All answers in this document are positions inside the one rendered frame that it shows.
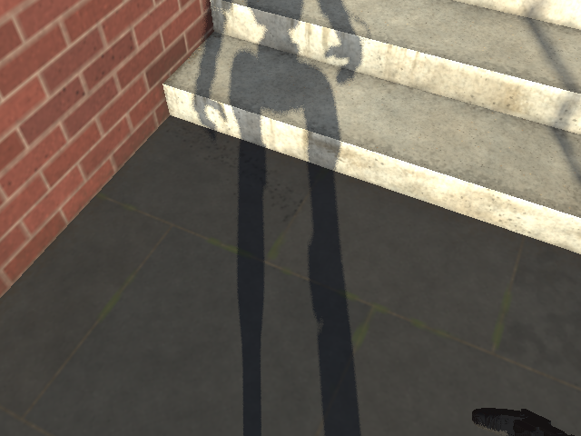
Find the right robot hand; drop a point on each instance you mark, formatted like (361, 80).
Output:
(514, 423)

